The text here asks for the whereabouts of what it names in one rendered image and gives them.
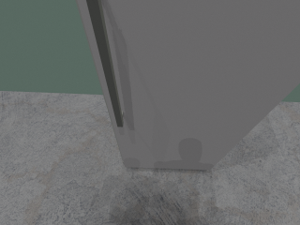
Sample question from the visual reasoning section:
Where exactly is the fridge door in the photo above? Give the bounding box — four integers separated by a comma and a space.
77, 0, 300, 171

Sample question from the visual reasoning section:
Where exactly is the handle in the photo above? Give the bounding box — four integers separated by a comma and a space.
86, 0, 124, 128

